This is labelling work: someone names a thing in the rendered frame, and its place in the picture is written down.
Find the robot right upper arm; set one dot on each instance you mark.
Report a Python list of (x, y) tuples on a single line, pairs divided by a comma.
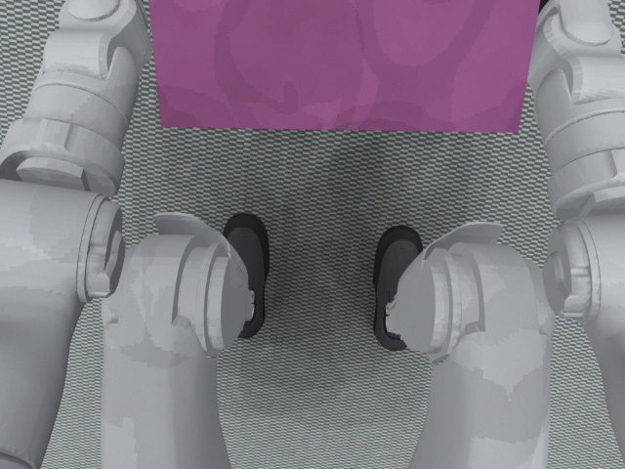
[(584, 279)]

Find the robot left upper arm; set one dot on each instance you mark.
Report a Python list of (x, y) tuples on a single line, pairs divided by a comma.
[(59, 248)]

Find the robot left thigh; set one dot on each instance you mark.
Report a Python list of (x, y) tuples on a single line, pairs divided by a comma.
[(180, 303)]

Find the carton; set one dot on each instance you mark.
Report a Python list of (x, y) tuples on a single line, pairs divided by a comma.
[(383, 65)]

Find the robot left forearm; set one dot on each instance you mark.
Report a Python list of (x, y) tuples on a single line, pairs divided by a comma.
[(72, 132)]

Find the left robot shin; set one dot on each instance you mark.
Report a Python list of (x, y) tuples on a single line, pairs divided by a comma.
[(174, 223)]

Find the robot right forearm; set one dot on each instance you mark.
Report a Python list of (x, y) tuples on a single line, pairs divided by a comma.
[(577, 76)]

